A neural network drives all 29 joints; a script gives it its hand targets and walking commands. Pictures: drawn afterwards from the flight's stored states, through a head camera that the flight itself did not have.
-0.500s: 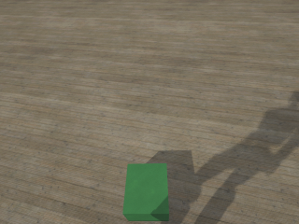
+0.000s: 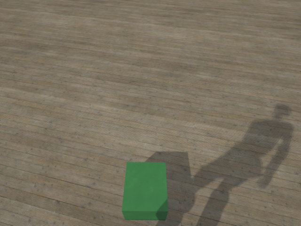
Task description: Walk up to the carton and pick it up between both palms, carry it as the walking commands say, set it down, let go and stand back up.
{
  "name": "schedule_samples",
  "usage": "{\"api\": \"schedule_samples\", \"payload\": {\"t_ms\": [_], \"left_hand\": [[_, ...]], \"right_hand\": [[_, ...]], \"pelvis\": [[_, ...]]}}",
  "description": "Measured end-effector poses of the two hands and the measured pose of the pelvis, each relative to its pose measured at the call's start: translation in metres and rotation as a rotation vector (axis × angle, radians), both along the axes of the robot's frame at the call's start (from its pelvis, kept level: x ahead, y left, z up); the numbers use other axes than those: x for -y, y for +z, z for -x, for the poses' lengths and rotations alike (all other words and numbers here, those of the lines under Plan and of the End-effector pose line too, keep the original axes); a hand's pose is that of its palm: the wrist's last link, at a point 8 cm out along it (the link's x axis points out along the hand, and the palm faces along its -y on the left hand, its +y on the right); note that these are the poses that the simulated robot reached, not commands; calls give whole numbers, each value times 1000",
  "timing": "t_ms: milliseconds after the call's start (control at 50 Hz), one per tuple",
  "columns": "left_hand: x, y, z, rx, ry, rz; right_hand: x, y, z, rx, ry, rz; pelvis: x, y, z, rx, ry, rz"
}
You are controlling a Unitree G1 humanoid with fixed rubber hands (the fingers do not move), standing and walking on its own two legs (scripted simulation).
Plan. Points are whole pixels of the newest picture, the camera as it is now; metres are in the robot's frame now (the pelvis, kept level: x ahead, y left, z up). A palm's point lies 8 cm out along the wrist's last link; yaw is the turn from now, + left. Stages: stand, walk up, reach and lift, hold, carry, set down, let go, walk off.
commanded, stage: stand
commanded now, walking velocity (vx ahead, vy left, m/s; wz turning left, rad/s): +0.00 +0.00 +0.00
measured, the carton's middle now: (145, 190) +0.46 +0.03 -0.68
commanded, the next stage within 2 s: reach and lift in 1.00 s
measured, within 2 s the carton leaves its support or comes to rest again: neither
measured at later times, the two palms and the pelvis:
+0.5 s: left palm out of the picture -0.03 +0.21 -0.14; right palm out of the picture +0.02 -0.24 -0.15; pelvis -0.01 -0.01 -0.01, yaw +1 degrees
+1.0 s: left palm out of the picture -0.03 +0.22 -0.14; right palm out of the picture +0.01 -0.23 -0.15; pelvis -0.01 +0.00 -0.01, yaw +1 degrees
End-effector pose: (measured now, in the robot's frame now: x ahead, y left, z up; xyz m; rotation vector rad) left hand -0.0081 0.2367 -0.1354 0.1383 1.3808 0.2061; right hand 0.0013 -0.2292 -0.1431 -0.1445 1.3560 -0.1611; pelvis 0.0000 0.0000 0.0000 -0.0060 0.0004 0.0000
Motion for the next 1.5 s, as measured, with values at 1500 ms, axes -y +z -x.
{"api": "schedule_samples", "payload": {"t_ms": [1500], "left_hand": [[31,-17,-145,208,-111,57]], "right_hand": [[17,-18,-123,141,74,-37]], "pelvis": [[0,-35,36,-175,-63,-32]]}}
